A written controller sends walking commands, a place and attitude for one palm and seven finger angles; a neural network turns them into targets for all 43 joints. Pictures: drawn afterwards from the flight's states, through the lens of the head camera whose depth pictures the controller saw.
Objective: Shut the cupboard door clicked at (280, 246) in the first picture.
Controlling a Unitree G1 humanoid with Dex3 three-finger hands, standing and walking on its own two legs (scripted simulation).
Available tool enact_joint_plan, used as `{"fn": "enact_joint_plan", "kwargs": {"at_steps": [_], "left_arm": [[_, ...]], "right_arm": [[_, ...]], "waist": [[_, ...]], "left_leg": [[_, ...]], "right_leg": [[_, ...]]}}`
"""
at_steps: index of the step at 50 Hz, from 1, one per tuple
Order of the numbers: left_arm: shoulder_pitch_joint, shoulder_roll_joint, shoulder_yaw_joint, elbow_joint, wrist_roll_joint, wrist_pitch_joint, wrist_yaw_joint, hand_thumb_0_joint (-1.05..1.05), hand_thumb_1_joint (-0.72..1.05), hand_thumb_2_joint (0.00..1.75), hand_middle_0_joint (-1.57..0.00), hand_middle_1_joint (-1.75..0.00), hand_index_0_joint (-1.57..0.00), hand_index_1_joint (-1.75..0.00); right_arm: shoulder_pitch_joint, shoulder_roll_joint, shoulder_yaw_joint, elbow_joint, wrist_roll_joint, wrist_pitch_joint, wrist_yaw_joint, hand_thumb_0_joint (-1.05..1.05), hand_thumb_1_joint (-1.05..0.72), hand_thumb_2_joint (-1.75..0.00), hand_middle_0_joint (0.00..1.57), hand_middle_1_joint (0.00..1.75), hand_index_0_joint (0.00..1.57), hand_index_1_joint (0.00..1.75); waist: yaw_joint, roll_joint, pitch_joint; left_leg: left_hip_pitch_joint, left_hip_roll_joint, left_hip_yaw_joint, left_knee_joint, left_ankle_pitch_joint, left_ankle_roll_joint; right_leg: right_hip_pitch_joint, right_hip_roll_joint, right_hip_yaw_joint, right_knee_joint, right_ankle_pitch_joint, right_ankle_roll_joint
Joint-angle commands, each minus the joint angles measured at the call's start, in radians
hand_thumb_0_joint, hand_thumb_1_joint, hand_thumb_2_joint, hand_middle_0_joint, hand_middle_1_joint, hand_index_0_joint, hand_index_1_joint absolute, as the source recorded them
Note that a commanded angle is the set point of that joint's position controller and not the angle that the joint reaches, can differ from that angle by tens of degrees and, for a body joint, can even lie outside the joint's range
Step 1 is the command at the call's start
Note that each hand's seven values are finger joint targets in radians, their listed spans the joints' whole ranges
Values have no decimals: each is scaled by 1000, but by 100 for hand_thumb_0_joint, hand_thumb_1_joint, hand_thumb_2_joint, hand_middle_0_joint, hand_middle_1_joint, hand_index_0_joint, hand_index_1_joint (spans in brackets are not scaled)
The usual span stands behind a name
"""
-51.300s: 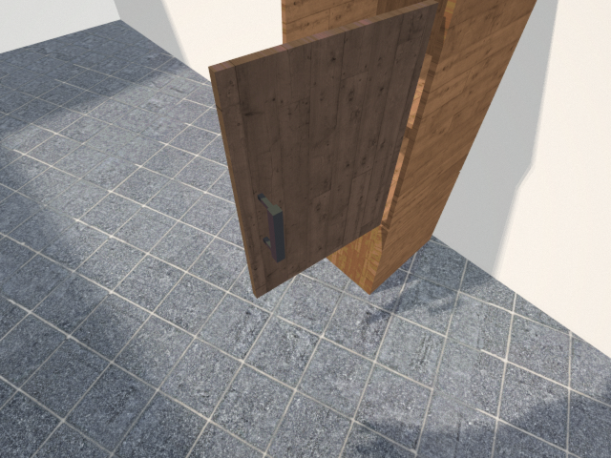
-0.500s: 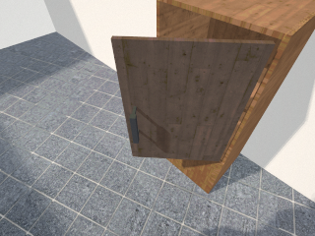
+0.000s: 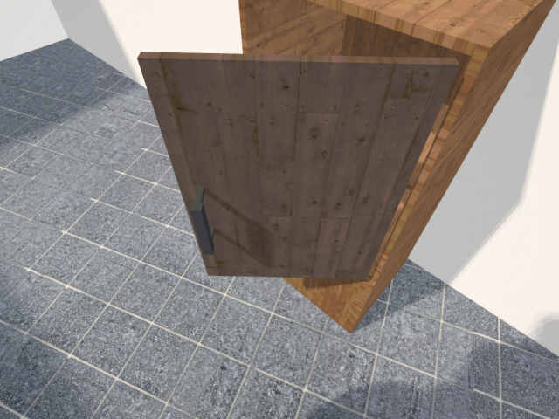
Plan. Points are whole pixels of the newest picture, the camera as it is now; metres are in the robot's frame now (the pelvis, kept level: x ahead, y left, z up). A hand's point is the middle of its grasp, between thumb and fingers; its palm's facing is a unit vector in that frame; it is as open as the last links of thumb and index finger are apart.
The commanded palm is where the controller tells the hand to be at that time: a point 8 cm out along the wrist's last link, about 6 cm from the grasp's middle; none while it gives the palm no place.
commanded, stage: come to a stop and stand still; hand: left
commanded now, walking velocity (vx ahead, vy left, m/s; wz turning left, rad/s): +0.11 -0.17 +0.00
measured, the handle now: (204, 222) +0.47 +0.18 -0.06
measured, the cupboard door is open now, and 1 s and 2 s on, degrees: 41 41 41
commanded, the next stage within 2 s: look again from close up in 1.54 s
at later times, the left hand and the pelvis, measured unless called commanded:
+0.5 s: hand out of the picture +0.04 +0.16 -0.17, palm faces +0.05 -0.98 -0.21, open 7.3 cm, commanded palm none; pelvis +0.03 -0.01 +0.01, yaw -1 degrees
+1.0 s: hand out of the picture +0.05 +0.21 -0.17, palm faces -0.02 -0.98 -0.20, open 7.4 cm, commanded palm none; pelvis +0.00 +0.03 +0.01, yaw -1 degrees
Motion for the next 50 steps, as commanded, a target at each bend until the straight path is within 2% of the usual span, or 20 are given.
{"fn": "enact_joint_plan", "kwargs": {"at_steps": [1,4,7,10,12,14,16,19,23,27,28,29,30,33,34,36,39,42,44,50], "left_arm": [[193,136,39,-4,1,-32,23,0,90,90,-20,-30,-20,-30],[130,85,21,-13,-5,-54,36,0,90,90,-20,-30,-20,-30],[128,83,8,-6,-4,-71,46,0,90,90,-20,-30,-20,-30],[105,94,9,-9,-9,-68,51,0,90,90,-20,-30,-20,-30],[94,92,11,-9,-19,-58,54,0,90,90,-20,-30,-20,-30],[116,56,12,-21,-24,-44,59,0,90,90,-20,-30,-20,-30],[110,41,8,-19,-17,-33,67,0,90,90,-20,-30,-20,-30],[108,42,7,-13,-18,-24,59,0,90,90,-20,-30,-20,-30],[90,63,13,-22,-13,-29,58,0,90,90,-20,-30,-20,-30],[51,65,9,-46,-15,-31,54,0,90,90,-20,-30,-20,-30],[111,79,5,-60,-2,-53,89,0,90,90,-20,-30,-20,-30],[50,137,14,-116,-6,-60,84,0,90,90,-20,-30,-20,-30],[47,132,16,-115,-5,-71,77,0,90,90,-20,-30,-20,-30],[28,129,13,-148,-6,-74,70,0,90,90,-20,-30,-20,-30],[2,134,9,-157,-9,-71,68,0,90,90,-20,-30,-20,-30],[-18,131,7,-165,-14,-64,63,0,90,90,-20,-30,-20,-30],[2,119,-1,-152,-17,-39,55,0,90,90,-20,-30,-20,-30],[26,117,-3,-138,-16,-36,49,0,90,90,-20,-30,-20,-30],[27,116,-5,-133,-17,-35,45,0,90,90,-20,-30,-20,-30],[28,113,-7,-111,-15,-37,41,0,90,90,-20,-30,-20,-30]], "right_arm": [[-72,-76,-19,-94,8,-16,-4,0,-90,-90,20,30,20,30],[-39,-22,-4,-61,11,-18,8,0,-90,-90,20,30,20,30],[-37,14,12,-45,23,-20,14,0,-90,-90,20,30,20,30],[-19,5,10,-34,33,-19,8,0,-90,-90,20,30,20,30],[25,-18,3,-24,31,-14,1,0,-90,-90,20,30,20,30],[38,-82,-7,-31,22,-20,-9,0,-90,-90,20,30,20,30],[2,-89,-8,-36,21,-15,-17,0,-90,-90,20,30,20,30],[-50,-87,-8,-63,21,-15,-19,0,-90,-90,20,30,20,30],[-44,-72,-14,-69,17,-6,-14,0,-90,-90,20,30,20,30],[-42,-54,-9,-66,15,-1,-5,0,-90,-90,20,30,20,30],[-87,-127,-20,-140,24,-14,0,0,-90,-90,20,30,20,30],[-26,-66,-16,-151,23,-1,16,0,-90,-90,20,30,20,30],[-68,-48,-8,-149,13,1,23,0,-90,-90,20,30,20,30],[-48,-52,-9,-171,18,-1,26,0,-90,-90,20,30,20,30],[-29,-60,-9,-165,17,-1,25,0,-90,-90,20,30,20,30],[1,-72,-4,-149,13,-9,27,0,-90,-90,20,30,20,30],[-25,-105,4,-148,9,-13,25,0,-90,-90,20,30,20,30],[-18,-128,6,-147,6,-18,24,0,-90,-90,20,30,20,30],[-4,-137,6,-138,6,-23,23,0,-90,-90,20,30,20,30],[10,-137,7,-109,12,-35,17,0,-90,-90,20,30,20,30]], "waist": [[76,-239,24],[25,-23,-8],[25,-44,-55],[13,-104,-70],[-8,-95,-82],[7,37,-108],[21,155,-69],[35,124,-26],[22,-20,-72],[10,-50,-55],[16,-31,-41],[-17,-140,-86],[10,-61,-83],[-9,-115,-62],[-23,-112,-43],[-26,-6,1],[8,67,110],[20,19,84],[20,38,36],[21,32,-30]], "left_leg": [[-354,-15,-39,414,-215,20],[-304,-2,-47,399,-103,-7],[-188,-20,-24,173,-41,-19],[-64,-39,-21,-25,86,-20],[48,-21,-30,-170,283,-10],[187,128,-136,-116,801,62],[154,174,-185,-128,911,121],[79,156,-202,-180,752,129],[69,86,-144,-113,533,68],[47,61,-132,-149,358,42],[65,61,-95,37,449,23],[-73,4,-88,50,106,23],[-91,-23,-70,56,51,14],[-84,-20,-75,39,45,18],[-31,-18,-74,-9,87,18],[37,4,-101,-88,198,25],[-118,54,-239,-232,80,70],[-143,58,-264,-284,-12,75],[-120,65,-280,-310,-33,77],[-55,77,-290,-328,39,84]], "right_leg": [[165,-326,404,-327,315,-196],[179,-273,249,-243,666,-195],[207,-234,177,-198,900,-150],[184,-211,156,-147,914,-116],[148,-195,142,-87,835,-62],[38,-130,107,-69,512,6],[31,-89,76,-78,248,37],[50,-89,84,-94,149,32],[82,-148,155,-135,438,7],[60,-166,172,-162,363,-19],[9,-179,240,-177,766,51],[108,-224,247,-180,608,21],[134,-269,277,-177,738,-22],[105,-232,214,-161,604,-99],[43,-217,203,-172,466,-97],[-45,-163,172,-162,269,-64],[-30,-70,122,-169,-63,-18],[20,-71,116,-164,-66,-19],[43,-72,104,-150,-48,-14],[72,-79,91,-153,12,-10]]}}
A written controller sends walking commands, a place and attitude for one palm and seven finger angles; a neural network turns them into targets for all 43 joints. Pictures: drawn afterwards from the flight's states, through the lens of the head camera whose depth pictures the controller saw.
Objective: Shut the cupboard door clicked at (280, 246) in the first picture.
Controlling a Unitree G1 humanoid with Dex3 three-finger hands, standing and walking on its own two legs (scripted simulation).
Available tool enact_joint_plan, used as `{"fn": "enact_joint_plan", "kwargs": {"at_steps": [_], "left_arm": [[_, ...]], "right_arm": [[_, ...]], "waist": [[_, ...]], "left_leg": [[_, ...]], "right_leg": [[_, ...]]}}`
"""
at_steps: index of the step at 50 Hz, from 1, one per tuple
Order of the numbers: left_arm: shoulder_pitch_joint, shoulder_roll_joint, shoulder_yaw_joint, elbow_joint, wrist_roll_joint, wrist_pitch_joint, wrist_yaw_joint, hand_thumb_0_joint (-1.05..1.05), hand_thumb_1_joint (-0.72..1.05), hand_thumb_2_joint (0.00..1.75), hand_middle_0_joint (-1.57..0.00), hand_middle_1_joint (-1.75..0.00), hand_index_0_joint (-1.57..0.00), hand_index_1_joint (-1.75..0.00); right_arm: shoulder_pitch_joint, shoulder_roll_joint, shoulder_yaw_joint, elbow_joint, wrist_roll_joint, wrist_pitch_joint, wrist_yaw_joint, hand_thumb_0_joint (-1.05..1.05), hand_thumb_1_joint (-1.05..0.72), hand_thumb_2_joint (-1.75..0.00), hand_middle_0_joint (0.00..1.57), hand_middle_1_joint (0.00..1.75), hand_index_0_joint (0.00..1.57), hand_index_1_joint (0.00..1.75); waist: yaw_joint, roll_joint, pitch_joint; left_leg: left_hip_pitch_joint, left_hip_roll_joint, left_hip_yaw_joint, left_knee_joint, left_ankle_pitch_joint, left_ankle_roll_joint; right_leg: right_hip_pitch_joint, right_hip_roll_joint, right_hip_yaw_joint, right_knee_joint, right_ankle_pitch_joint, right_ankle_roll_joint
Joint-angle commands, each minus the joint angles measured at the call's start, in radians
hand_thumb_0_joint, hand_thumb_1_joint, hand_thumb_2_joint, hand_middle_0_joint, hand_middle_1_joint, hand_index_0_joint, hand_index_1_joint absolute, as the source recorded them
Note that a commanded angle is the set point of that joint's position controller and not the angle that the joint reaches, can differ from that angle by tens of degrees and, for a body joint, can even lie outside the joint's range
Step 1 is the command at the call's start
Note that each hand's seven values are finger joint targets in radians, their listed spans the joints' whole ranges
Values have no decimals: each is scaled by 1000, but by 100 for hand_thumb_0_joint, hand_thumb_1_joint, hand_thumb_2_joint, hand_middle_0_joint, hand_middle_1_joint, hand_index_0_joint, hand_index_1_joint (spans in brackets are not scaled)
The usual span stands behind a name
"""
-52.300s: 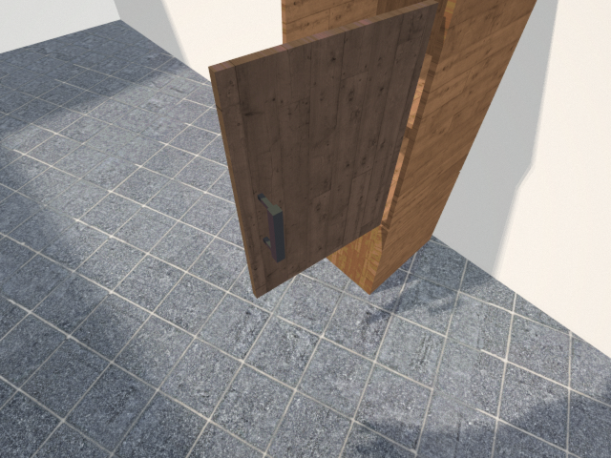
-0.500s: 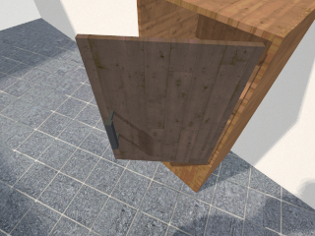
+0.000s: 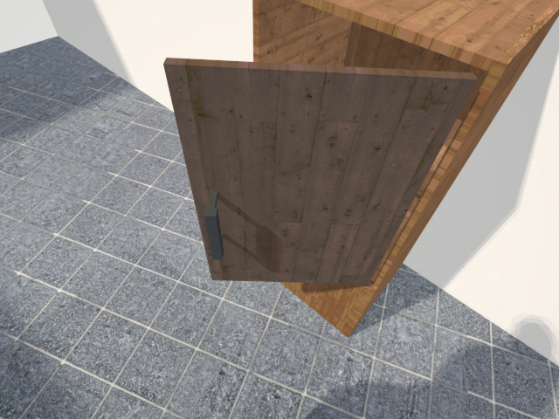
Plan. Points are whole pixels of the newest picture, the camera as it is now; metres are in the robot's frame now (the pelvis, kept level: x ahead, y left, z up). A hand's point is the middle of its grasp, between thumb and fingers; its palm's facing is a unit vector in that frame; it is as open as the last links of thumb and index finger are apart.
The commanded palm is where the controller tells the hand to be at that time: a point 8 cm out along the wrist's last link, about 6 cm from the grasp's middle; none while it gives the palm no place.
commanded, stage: come to a stop and stand still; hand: left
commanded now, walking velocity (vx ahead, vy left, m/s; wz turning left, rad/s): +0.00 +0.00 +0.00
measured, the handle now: (216, 227) +0.46 +0.15 -0.07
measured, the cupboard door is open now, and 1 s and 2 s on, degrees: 41 41 41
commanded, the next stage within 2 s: look again from close up in 0.54 s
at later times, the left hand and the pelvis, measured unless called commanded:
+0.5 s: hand out of the picture +0.02 +0.20 -0.18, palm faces +0.00 -0.98 -0.19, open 7.4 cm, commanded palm none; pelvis +0.02 +0.02 +0.00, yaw +0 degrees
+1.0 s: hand out of the picture +0.04 +0.21 -0.18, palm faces -0.01 -0.98 -0.21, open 7.4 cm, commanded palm none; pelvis +0.02 +0.02 +0.01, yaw +0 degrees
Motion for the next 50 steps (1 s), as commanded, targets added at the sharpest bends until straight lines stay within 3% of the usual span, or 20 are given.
{"fn": "enact_joint_plan", "kwargs": {"at_steps": [1,10,22,25,29,33,46,50], "left_arm": [[66,102,27,-18,4,-20,4,0,90,90,-20,-30,-20,-30],[75,106,17,50,3,-26,5,0,90,90,-20,-30,-20,-30],[79,120,13,97,5,-21,6,0,90,90,-20,-30,-20,-30],[76,120,14,99,7,-20,6,0,90,90,-20,-30,-20,-30],[66,124,14,104,4,-16,6,0,90,90,-20,-30,-20,-30],[59,131,17,105,3,-15,6,0,90,90,-20,-30,-20,-30],[43,135,21,110,2,-14,6,0,90,90,-20,-30,-20,-30],[42,133,21,111,4,-10,5,0,90,90,-20,-30,-20,-30]], "right_arm": [[-11,-148,-25,-53,7,-38,-11,0,-90,-90,20,30,20,30],[-12,-149,-23,2,15,-46,-17,0,-90,-90,20,30,20,30],[-54,-172,-22,30,16,-47,-21,0,-90,-90,20,30,20,30],[-60,-168,-22,32,17,-46,-22,0,-90,-90,20,30,20,30],[-65,-178,-22,41,15,-47,-23,0,-90,-90,20,30,20,30],[-61,-180,-22,44,16,-49,-25,0,-90,-90,20,30,20,30],[-55,-177,-22,68,16,-48,-27,0,-90,-90,20,30,20,30],[-53,-174,-23,74,17,-45,-27,0,-90,-90,20,30,20,30]], "waist": [[24,56,-34],[17,22,-17],[18,28,-10],[19,4,2],[19,40,-8],[20,32,-26],[22,16,-19],[23,27,7]], "left_leg": [[4,180,-264,-213,-99,1],[82,168,-215,-177,88,-6],[140,172,-203,-191,176,-17],[134,172,-205,-195,171,-16],[156,176,-209,-206,200,-26],[171,176,-212,-196,259,-28],[168,173,-207,-201,261,-29],[155,177,-220,-228,184,-31]], "right_leg": [[18,-60,67,-65,-1,-44],[13,-84,78,-111,81,-33],[9,-99,74,-122,100,-17],[14,-97,76,-129,104,-17],[10,-98,70,-119,91,-12],[28,-101,68,-119,102,-12],[50,-109,73,-132,117,-17],[35,-104,69,-136,85,-15]]}}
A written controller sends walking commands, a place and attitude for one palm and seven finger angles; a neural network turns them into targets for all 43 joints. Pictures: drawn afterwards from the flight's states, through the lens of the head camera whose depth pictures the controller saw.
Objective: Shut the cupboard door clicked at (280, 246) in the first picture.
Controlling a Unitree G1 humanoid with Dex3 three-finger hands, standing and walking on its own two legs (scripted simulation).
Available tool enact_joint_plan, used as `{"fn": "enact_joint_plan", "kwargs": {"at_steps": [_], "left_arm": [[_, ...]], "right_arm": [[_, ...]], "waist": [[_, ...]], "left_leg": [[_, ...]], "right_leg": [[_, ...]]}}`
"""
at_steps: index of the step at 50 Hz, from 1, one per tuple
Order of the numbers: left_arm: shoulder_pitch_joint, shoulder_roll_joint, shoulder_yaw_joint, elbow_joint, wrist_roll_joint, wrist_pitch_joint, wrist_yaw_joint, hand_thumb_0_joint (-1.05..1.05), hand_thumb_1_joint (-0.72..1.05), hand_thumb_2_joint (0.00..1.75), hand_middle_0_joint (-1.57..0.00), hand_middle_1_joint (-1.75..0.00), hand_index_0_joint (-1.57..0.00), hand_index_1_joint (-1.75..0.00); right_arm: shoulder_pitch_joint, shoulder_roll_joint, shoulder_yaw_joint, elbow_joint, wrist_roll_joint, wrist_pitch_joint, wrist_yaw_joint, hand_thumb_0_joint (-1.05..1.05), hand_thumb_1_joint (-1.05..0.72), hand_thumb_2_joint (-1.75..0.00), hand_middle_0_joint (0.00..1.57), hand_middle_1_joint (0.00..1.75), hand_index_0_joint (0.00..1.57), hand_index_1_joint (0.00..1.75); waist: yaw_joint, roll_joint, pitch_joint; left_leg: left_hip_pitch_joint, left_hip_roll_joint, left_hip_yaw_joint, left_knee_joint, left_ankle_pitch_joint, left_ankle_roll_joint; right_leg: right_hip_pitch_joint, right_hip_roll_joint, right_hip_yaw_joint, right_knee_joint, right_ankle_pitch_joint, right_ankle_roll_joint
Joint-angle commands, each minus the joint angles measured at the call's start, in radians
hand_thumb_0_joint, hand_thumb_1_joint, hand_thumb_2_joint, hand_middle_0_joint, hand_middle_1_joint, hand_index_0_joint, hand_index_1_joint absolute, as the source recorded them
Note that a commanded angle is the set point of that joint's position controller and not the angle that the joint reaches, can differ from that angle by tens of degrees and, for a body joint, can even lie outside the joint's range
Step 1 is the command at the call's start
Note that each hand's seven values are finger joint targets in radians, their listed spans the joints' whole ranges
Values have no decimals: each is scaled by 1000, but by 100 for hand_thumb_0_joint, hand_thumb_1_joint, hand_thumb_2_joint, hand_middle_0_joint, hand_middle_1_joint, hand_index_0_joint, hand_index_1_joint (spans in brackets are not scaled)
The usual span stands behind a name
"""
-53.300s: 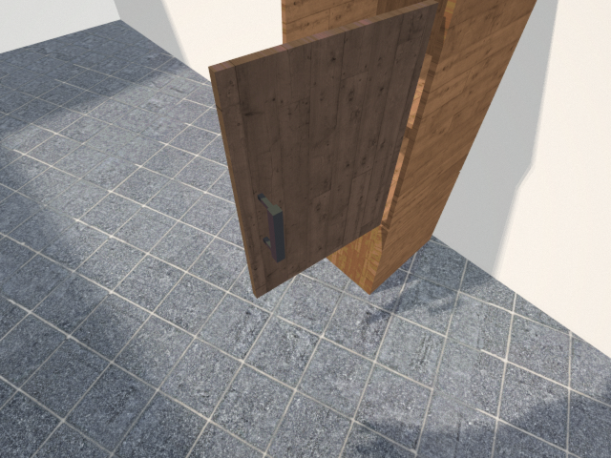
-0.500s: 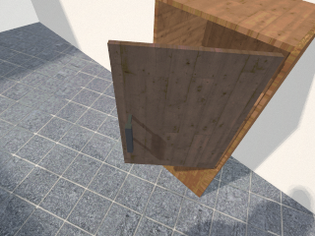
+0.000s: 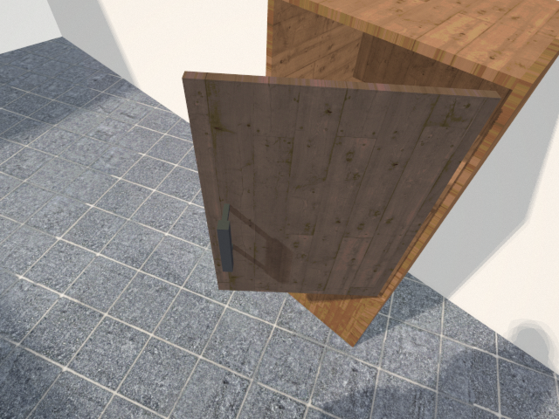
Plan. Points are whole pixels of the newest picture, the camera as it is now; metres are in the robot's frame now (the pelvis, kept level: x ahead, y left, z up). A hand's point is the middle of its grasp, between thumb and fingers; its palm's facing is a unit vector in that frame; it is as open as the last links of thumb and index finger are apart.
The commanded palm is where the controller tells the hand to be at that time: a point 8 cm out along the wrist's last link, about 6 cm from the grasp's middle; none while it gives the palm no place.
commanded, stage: look again from close up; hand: left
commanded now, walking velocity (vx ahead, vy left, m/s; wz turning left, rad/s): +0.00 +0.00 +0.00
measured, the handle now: (227, 239) +0.44 +0.13 -0.07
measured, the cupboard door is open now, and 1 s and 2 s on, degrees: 41 41 41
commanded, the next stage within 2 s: raise the hand and make a fist in 0.14 s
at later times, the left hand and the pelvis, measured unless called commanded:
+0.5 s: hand (166, 353) +0.20 +0.17 -0.01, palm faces +0.18 -0.98 -0.04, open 6.9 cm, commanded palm +0.10 +0.22 -0.07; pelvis -0.03 -0.04 -0.05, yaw +3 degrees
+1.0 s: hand (190, 384) +0.18 +0.14 -0.08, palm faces -0.02 -1.00 -0.01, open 4.5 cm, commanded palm +0.13 +0.21 -0.07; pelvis -0.02 -0.07 -0.12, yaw +4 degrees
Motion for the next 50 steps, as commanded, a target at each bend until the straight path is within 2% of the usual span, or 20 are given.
{"fn": "enact_joint_plan", "kwargs": {"at_steps": [1,11,12,13,14,15,16,17,19,21,22,23,27,31,34,38,41,44,46,50], "left_arm": [[64,105,23,-22,4,-14,4,0,90,90,-20,-30,-20,-30],[70,104,21,-12,4,-23,4,0,90,90,-20,-30,-20,-30],[110,51,4,-5,19,-42,43,0,90,90,-20,-30,-20,-30],[-727,717,526,-1615,-68,-301,84,0,90,90,-20,-30,-20,-30],[-20,211,85,-1339,-96,-243,88,0,90,90,-22,-32,-22,-32],[25,207,159,-1304,-139,-196,129,0,90,90,-24,-34,-24,-34],[258,-128,-50,-997,-144,-88,89,0,90,90,-25,-36,-25,-36],[-5,-26,-6,-1170,-163,-125,80,0,90,90,-27,-38,-27,-38],[42,-2,86,-935,-168,-223,24,0,90,90,-31,-42,-31,-42],[265,-1,175,-741,-211,-362,-79,0,90,90,-35,-46,-35,-46],[344,13,218,-739,-249,-443,-145,0,90,90,-36,-48,-36,-48],[339,30,257,-747,-278,-518,-224,0,90,90,-38,-50,-38,-50],[333,141,337,-723,-357,-651,-451,0,90,90,-46,-58,-46,-58],[142,261,413,-1100,-395,-652,-426,0,90,90,-53,-66,-53,-66],[33,245,356,-1414,-394,-726,-359,0,90,90,-58,-72,-58,-72],[46,181,234,-1386,-371,-747,-367,0,90,90,-66,-80,-66,-80],[65,170,205,-1219,-363,-654,-432,0,90,90,-71,-86,-71,-86],[137,202,282,-1103,-377,-489,-480,0,90,90,-77,-92,-77,-92],[170,231,362,-1137,-407,-412,-481,0,90,90,-81,-96,-81,-96],[251,224,452,-1296,-418,-414,-380,0,90,90,-88,-104,-88,-104]], "right_arm": [[25,-154,-24,-36,3,-17,-8,0,-90,-90,20,30,20,30],[22,-150,-23,-28,5,-19,-6,0,-90,-90,20,30,20,30],[33,-146,-11,-91,11,-13,2,0,-90,-90,20,30,20,30],[211,-346,-81,-376,29,-195,-63,0,-90,-90,20,30,20,30],[103,-219,14,-363,86,-303,-85,0,-90,-90,20,30,20,30],[58,-237,-1,-315,63,-316,-84,0,-90,-90,20,30,20,30],[38,-133,-4,-305,48,-308,-34,0,-90,-90,20,30,20,30],[58,-215,-52,-371,41,-313,2,0,-90,-90,20,30,20,30],[-8,-208,-63,-439,31,-327,10,0,-90,-90,20,30,20,30],[-26,-191,-70,-500,30,-317,23,0,-90,-90,20,30,20,30],[-64,-195,-76,-538,22,-314,23,0,-90,-90,20,30,20,30],[-75,-212,-81,-568,19,-310,29,0,-90,-90,20,30,20,30],[-153,-217,-101,-713,50,-293,36,0,-90,-90,20,30,20,30],[-142,-205,-92,-811,48,-295,25,0,-90,-90,20,30,20,30],[-109,-185,-76,-789,41,-324,2,0,-90,-90,20,30,20,30],[-78,-201,-64,-700,37,-351,-31,0,-90,-90,20,30,20,30],[-57,-209,-59,-675,51,-344,-50,0,-90,-90,20,30,20,30],[-58,-204,-66,-699,74,-312,-59,0,-90,-90,20,30,20,30],[-77,-186,-64,-735,79,-291,-54,0,-90,-90,20,30,20,30],[-96,-132,-69,-754,61,-271,-30,0,-90,-90,20,30,20,30]], "waist": [[8,48,-3],[6,30,-24],[-11,84,1],[-195,117,-399],[-69,447,-509],[-12,410,-452],[-39,235,-248],[-69,189,-146],[-70,-23,47],[-13,-277,31],[21,-318,-38],[29,-271,-123],[59,-134,-122],[68,128,-327],[15,239,-429],[-71,159,-331],[-92,63,-296],[-32,-23,-353],[20,-26,-475],[85,25,-596]], "left_leg": [[35,223,-234,-111,152,-61],[57,214,-208,-92,191,-57],[42,227,-204,58,551,-105],[467,207,-325,91,670,-143],[601,254,-347,81,592,-206],[438,223,-319,15,555,-262],[179,221,-261,-74,364,-236],[46,192,-248,-7,164,-187],[-221,124,-212,158,-131,-155],[-422,75,-156,337,-179,-135],[-512,60,-129,417,-188,-134],[-562,50,-111,474,-164,-137],[-867,29,-71,635,-382,-140],[-857,50,-88,690,-404,-110],[-755,68,-125,710,-375,-89],[-829,88,-144,805,-355,-75],[-911,99,-149,848,-339,-70],[-947,103,-139,839,-297,-75],[-937,95,-144,843,-225,-84],[-871,88,-152,798,-82,-102]], "right_leg": [[-58,-63,53,-49,77,-61],[-46,-74,65,-66,120,-63],[-102,-58,51,-1,191,-49],[-237,55,-72,278,284,-44],[-356,89,-66,530,-78,-46],[-323,67,-20,554,-113,-60],[-391,43,-11,464,-114,-58],[-412,32,-22,390,-104,-63],[-494,34,-65,242,-111,-74],[-548,21,-16,183,-249,-73],[-557,15,25,227,-277,-70],[-550,13,34,301,-199,-78],[-619,-9,208,395,-575,-90],[-627,3,255,451,-612,-84],[-685,34,221,500,-483,-87],[-768,45,208,515,-442,-72],[-754,35,217,501,-443,-50],[-634,2,254,468,-402,-28],[-498,-32,298,483,-246,-1],[-377,-23,257,561,93,9]]}}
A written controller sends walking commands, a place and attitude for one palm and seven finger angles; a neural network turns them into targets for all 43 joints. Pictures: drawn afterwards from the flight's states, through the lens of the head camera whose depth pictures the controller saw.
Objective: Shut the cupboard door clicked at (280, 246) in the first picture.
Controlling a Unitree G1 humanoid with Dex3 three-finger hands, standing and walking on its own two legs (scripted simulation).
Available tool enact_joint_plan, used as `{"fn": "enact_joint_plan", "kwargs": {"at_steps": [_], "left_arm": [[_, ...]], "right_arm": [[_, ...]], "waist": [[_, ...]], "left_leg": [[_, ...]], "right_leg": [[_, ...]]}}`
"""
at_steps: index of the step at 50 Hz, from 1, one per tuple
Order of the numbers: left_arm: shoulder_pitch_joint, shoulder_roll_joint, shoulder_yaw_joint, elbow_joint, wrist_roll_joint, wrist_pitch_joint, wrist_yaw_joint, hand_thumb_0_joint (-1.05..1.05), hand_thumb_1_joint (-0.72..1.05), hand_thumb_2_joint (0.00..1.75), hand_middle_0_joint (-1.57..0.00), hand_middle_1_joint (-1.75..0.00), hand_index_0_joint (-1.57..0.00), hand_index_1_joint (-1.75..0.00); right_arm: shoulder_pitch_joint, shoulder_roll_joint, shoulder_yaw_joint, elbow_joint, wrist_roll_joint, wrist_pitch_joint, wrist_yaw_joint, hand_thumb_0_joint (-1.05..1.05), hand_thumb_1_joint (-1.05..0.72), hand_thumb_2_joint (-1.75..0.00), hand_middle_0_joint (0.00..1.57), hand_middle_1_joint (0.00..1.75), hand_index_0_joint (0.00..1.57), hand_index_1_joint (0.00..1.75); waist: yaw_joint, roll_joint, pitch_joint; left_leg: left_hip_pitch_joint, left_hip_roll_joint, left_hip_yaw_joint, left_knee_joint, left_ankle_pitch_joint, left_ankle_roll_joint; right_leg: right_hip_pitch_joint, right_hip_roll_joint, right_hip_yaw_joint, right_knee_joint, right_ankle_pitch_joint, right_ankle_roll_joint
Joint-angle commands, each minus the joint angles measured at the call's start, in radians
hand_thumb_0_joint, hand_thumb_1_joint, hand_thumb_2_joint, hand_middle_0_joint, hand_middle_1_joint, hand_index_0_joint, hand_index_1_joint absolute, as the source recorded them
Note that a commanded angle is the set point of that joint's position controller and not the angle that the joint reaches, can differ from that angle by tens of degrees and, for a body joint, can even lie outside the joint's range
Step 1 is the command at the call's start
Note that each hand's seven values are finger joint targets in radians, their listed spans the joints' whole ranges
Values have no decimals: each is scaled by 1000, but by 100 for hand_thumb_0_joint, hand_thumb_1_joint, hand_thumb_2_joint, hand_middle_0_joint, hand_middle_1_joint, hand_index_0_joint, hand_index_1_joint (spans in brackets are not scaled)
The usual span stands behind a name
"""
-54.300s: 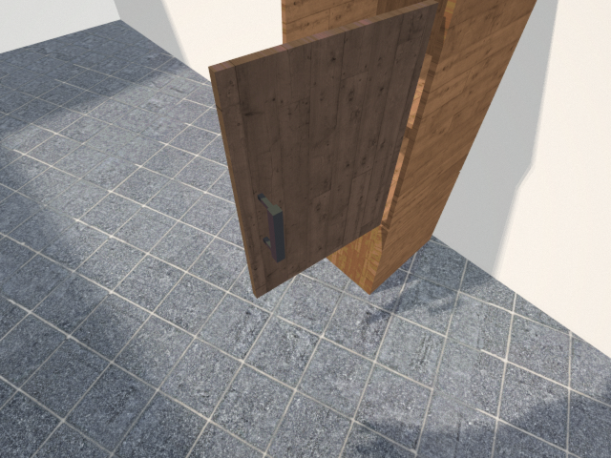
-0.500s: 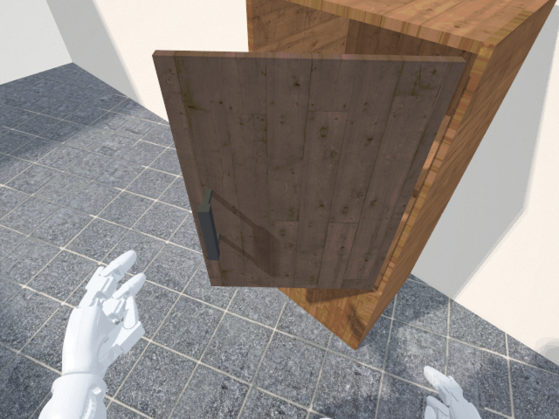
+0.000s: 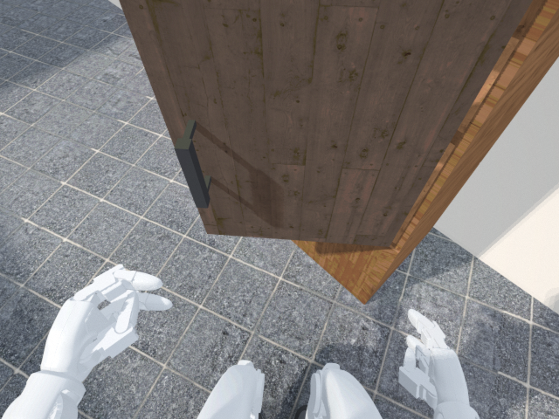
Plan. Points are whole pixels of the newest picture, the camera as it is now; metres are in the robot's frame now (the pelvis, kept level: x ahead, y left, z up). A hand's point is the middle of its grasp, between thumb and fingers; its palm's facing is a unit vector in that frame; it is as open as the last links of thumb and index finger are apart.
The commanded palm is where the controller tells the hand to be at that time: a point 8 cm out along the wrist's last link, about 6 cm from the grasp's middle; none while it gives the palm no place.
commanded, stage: raise the hand and make a fist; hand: left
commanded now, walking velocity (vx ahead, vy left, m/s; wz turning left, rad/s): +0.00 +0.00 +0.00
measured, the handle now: (197, 166) +0.48 +0.17 +0.05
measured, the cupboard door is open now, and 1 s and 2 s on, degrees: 41 41 41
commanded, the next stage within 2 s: bring the fist close to the handle in 1.16 s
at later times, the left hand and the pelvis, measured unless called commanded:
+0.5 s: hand (98, 316) +0.23 +0.23 +0.06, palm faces +0.01 -1.00 -0.02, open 3.1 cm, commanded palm +0.21 +0.29 +0.05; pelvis +0.02 +0.05 +0.01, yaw -1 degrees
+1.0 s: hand (110, 304) +0.25 +0.23 +0.05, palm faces -0.03 -1.00 -0.01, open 3.1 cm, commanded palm +0.23 +0.28 +0.05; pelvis +0.02 +0.05 +0.01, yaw -1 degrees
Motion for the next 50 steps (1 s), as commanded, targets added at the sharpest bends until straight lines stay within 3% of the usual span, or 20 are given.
{"fn": "enact_joint_plan", "kwargs": {"at_steps": [1,2,5,7,8,10,12,15,16,21,23,25,27,30,34,37,42,45,46,50], "left_arm": [[175,121,193,-296,-41,-84,97,0,90,90,-90,-106,-90,-106],[190,98,174,-280,-31,-107,112,0,90,90,-92,-108,-92,-108],[148,42,77,-207,12,-167,120,0,90,90,-97,-114,-97,-114],[118,29,23,-161,26,-189,94,0,90,90,-101,-118,-101,-118],[110,31,7,-166,26,-200,82,0,90,90,-102,-120,-102,-120],[64,58,-10,-226,22,-221,62,0,90,90,-106,-124,-106,-124],[68,92,17,-307,14,-246,67,0,90,90,-110,-128,-110,-128],[73,135,65,-389,15,-258,122,0,90,90,-115,-134,-115,-134],[99,104,48,-393,16,-255,136,0,90,90,-117,-136,-117,-136],[150,27,-21,-280,56,-174,183,0,90,90,-126,-146,-126,-146],[129,14,-61,-245,70,-133,171,0,90,90,-130,-150,-130,-150],[78,35,-63,-245,79,-112,161,0,90,90,-130,-150,-130,-150],[31,58,-54,-280,80,-122,156,0,90,90,-130,-150,-130,-150],[-24,100,-1,-331,66,-162,177,0,90,90,-130,-150,-130,-150],[-13,77,-8,-327,64,-204,195,0,90,90,-130,-150,-130,-150],[22,46,-44,-252,72,-173,180,0,90,90,-130,-150,-130,-150],[32,70,-38,-260,70,-108,150,0,90,90,-130,-150,-130,-150],[6,110,11,-320,56,-126,173,0,90,90,-130,-150,-130,-150],[9,98,9,-340,52,-143,182,0,90,90,-130,-150,-130,-150],[15,75,-3,-286,58,-186,207,0,90,90,-130,-150,-130,-150]], "right_arm": [[-33,-117,-82,-176,-3,-44,6,0,-90,-90,20,30,20,30],[-28,-112,-86,-163,-6,-41,9,0,-90,-90,20,30,20,30],[-11,-130,-86,-138,-13,-29,13,0,-90,-90,20,30,20,30],[-5,-153,-89,-139,-13,-29,10,0,-90,-90,20,30,20,30],[-1,-163,-90,-144,-12,-31,7,0,-90,-90,20,30,20,30],[6,-182,-88,-159,-14,-37,0,0,-90,-90,20,30,20,30],[12,-187,-91,-173,-15,-43,-3,0,-90,-90,20,30,20,30],[15,-183,-89,-174,-25,-36,-2,0,-90,-90,20,30,20,30],[9,-179,-87,-177,-26,-30,2,0,-90,-90,20,30,20,30],[11,-188,-86,-194,-22,21,15,0,-90,-90,20,30,20,30],[16,-200,-83,-210,-17,37,15,0,-90,-90,20,30,20,30],[21,-207,-79,-223,-17,43,10,0,-90,-90,20,30,20,30],[27,-209,-76,-229,-18,41,6,0,-90,-90,20,30,20,30],[29,-203,-69,-226,-27,38,3,0,-90,-90,20,30,20,30],[26,-195,-64,-214,-32,36,13,0,-90,-90,20,30,20,30],[31,-203,-68,-213,-27,48,21,0,-90,-90,20,30,20,30],[38,-209,-74,-232,-15,60,19,0,-90,-90,20,30,20,30],[36,-202,-72,-234,-19,60,14,0,-90,-90,20,30,20,30],[37,-194,-72,-230,-21,60,14,0,-90,-90,20,30,20,30],[38,-190,-69,-210,-28,62,19,0,-90,-90,20,30,20,30]], "waist": [[67,-64,-391],[58,-71,-358],[4,-111,-229],[-25,-115,-181],[-26,-88,-176],[-20,-29,-202],[4,11,-302],[34,72,-354],[36,89,-349],[10,55,-241],[-11,8,-193],[-15,6,-175],[-17,16,-204],[0,51,-241],[9,107,-275],[-4,60,-253],[2,35,-283],[16,34,-303],[17,49,-326],[2,40,-259]], "left_leg": [[-1,23,-54,-144,299,-7],[-7,24,-53,-147,293,-12],[-36,25,-52,-141,257,-3],[-39,24,-52,-143,199,0],[-28,22,-50,-148,180,4],[27,21,-55,-166,196,12],[99,22,-62,-190,228,10],[188,24,-85,-234,292,-16],[214,24,-90,-247,313,-26],[213,36,-123,-296,270,-46],[189,41,-139,-314,196,-46],[178,41,-147,-322,162,-43],[197,42,-150,-318,159,-46],[211,38,-152,-311,174,-54],[253,42,-163,-309,228,-73],[226,42,-155,-302,232,-66],[219,39,-138,-302,275,-56],[213,33,-124,-288,319,-54],[228,32,-114,-277,354,-54],[177,30,-107,-262,305,-50]], "right_leg": [[565,-129,360,-272,380,146],[541,-129,363,-269,399,149],[402,-100,319,-252,301,139],[309,-88,284,-254,162,117],[280,-81,271,-258,98,105],[251,-59,232,-237,66,74],[258,-48,196,-208,90,61],[235,-26,133,-157,152,45],[218,-25,116,-148,166,45],[152,-19,71,-155,131,52],[141,-17,67,-178,99,57],[144,-15,72,-187,87,53],[145,-18,75,-187,85,54],[151,-13,80,-170,97,46],[125,-16,73,-146,115,45],[134,-15,72,-160,123,49],[197,-16,79,-182,156,51],[233,-12,85,-175,187,44],[239,-15,88,-171,211,46],[203,-12,89,-165,180,43]]}}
